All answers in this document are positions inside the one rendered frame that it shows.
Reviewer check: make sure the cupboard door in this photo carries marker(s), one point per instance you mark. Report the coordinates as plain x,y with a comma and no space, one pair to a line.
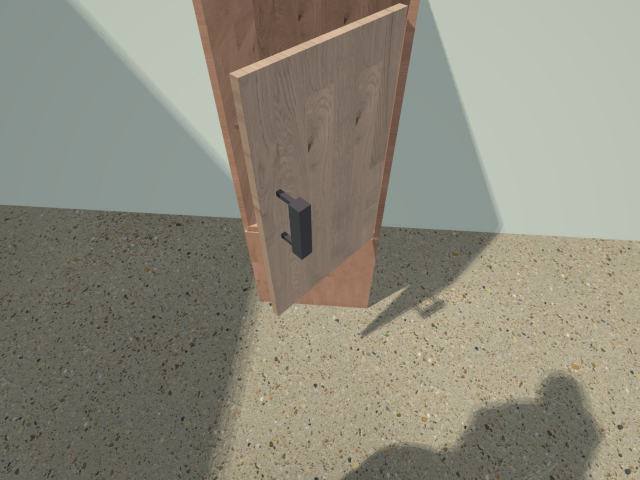
314,122

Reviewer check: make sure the handle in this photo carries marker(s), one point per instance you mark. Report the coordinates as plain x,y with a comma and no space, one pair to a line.
300,225

